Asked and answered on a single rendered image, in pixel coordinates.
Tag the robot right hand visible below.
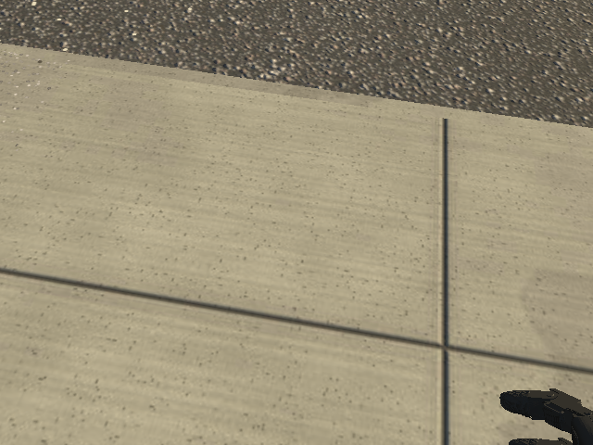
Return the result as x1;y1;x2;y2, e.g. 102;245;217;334
499;388;593;445

